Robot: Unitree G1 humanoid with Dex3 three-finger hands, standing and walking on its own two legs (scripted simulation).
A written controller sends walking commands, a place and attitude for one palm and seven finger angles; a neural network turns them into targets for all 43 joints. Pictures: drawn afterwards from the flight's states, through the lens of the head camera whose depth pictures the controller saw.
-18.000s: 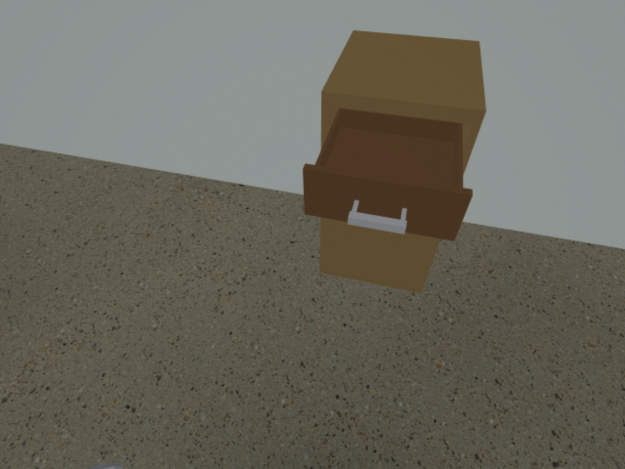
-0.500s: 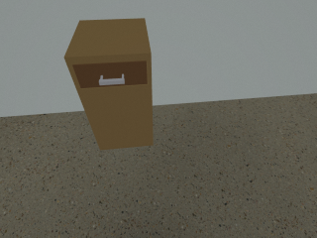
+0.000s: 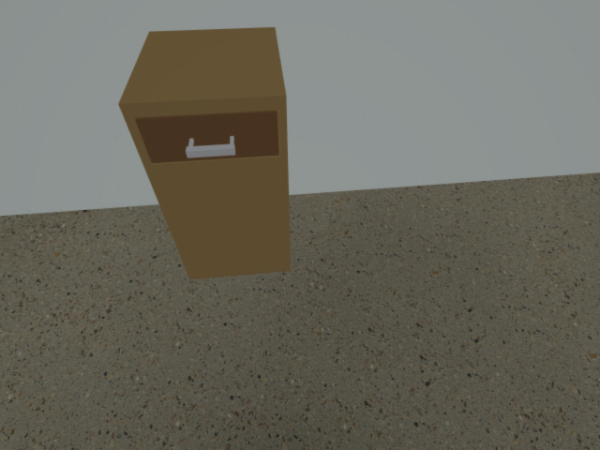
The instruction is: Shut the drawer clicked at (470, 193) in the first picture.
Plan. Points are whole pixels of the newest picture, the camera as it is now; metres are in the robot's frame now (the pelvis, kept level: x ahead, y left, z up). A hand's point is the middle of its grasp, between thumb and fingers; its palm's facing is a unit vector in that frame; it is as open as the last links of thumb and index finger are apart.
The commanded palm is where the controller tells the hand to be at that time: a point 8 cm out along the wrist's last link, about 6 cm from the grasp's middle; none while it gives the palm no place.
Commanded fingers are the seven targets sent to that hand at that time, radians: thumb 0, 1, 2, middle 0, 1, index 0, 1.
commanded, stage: look to check the result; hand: left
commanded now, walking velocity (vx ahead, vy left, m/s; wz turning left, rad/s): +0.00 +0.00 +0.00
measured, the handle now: (211, 145) +0.84 +0.28 -0.11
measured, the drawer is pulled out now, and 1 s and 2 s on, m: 0.00 0.00 0.00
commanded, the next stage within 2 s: stand and wait in 0.12 s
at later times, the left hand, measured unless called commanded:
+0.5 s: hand out of the picture -0.01 +0.15 -0.17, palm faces +0.06 -0.98 -0.18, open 7.4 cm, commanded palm none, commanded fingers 0.00 0.90 0.90 -0.20 -0.30 -0.20 -0.30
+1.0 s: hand out of the picture -0.02 +0.14 -0.17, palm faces +0.06 -0.98 -0.18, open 7.4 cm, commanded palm none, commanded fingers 0.00 0.90 0.90 -0.20 -0.30 -0.20 -0.30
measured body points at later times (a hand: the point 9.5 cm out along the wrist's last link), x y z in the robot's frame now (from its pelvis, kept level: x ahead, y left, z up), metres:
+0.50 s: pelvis +0.01 -0.01 +0.00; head +0.02 -0.02 +0.45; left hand -0.02 +0.20 -0.16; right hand -0.02 -0.21 -0.17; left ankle +0.04 +0.12 -0.74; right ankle -0.03 -0.08 -0.74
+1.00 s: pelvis +0.01 -0.01 +0.00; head +0.02 -0.02 +0.45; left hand -0.02 +0.20 -0.16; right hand -0.02 -0.21 -0.17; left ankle +0.04 +0.12 -0.74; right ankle -0.03 -0.08 -0.74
